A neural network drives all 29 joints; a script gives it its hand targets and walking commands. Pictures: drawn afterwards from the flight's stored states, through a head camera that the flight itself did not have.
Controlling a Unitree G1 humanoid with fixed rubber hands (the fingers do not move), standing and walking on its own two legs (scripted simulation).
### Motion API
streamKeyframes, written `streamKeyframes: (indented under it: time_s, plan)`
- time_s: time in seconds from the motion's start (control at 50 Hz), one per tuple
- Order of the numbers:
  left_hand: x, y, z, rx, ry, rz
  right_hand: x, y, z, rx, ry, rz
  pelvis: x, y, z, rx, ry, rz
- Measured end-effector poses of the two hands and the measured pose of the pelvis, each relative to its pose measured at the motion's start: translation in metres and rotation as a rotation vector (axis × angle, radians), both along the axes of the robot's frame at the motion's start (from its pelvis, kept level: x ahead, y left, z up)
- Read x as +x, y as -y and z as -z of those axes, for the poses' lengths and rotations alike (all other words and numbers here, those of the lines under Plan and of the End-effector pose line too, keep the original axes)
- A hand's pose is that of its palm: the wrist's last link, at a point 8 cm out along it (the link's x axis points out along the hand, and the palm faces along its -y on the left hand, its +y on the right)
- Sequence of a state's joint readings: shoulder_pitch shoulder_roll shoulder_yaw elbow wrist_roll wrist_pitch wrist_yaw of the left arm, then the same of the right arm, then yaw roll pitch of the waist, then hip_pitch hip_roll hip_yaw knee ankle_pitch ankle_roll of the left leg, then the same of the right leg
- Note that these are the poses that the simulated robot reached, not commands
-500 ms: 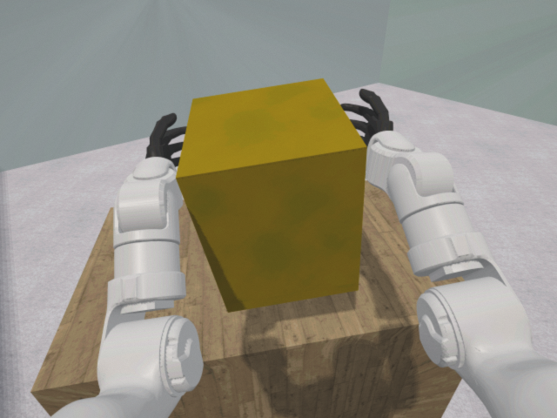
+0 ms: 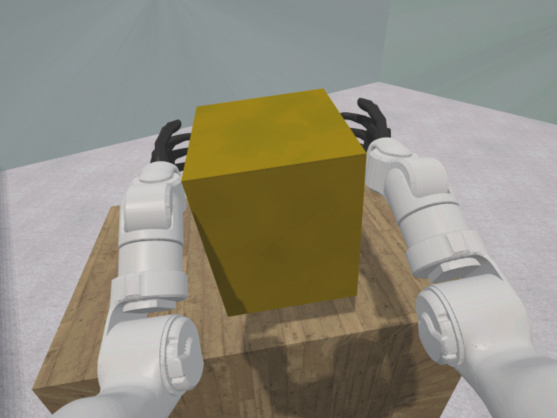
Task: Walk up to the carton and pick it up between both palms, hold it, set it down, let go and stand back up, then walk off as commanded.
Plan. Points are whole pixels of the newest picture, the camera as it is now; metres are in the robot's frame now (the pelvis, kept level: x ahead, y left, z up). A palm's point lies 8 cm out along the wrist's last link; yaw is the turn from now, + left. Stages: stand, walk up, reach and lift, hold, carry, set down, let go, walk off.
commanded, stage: hold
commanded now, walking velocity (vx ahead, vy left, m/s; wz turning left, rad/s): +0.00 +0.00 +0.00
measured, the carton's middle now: (276, 200) +0.38 +0.00 +0.20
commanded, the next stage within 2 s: none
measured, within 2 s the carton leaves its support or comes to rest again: neither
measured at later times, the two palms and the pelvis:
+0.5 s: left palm (162, 170) +0.36 +0.16 +0.27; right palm (377, 146) +0.36 -0.13 +0.29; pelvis +0.00 +0.00 +0.00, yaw +0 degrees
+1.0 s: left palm (167, 173) +0.38 +0.16 +0.26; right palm (373, 151) +0.38 -0.13 +0.28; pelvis +0.00 +0.00 +0.00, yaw +0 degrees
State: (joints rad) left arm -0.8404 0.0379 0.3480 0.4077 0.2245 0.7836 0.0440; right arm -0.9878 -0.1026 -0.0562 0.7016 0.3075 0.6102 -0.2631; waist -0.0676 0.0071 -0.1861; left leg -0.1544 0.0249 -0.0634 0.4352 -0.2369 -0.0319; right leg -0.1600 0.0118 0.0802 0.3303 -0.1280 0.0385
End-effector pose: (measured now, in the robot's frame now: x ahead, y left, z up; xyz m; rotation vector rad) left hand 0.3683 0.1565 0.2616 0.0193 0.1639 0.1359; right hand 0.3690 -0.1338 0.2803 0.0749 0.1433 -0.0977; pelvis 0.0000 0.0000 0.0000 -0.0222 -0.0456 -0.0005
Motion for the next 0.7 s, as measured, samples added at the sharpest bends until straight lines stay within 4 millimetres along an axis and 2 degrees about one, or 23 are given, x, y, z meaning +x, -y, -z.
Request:
streamKeyframes:
  time_s: [0.22, 0.52, 0.7]
  plan:
    - [0.010, -0.001, -0.001, -0.014, 0.009, 0.002, 0.008, -0.002, -0.003, 0.008, 0.010, 0.006, 0.008, -0.001, 0.000, -0.001, -0.011, 0.000]
    - [-0.009, -0.001, -0.009, -0.017, 0.015, 0.004, -0.010, -0.001, -0.010, 0.011, 0.016, 0.006, -0.003, 0.000, 0.000, 0.000, 0.007, -0.001]
    - [-0.013, 0.000, -0.007, -0.002, 0.005, 0.003, -0.013, 0.000, -0.005, 0.005, 0.004, 0.000, -0.008, 0.001, 0.000, 0.001, 0.012, -0.001]
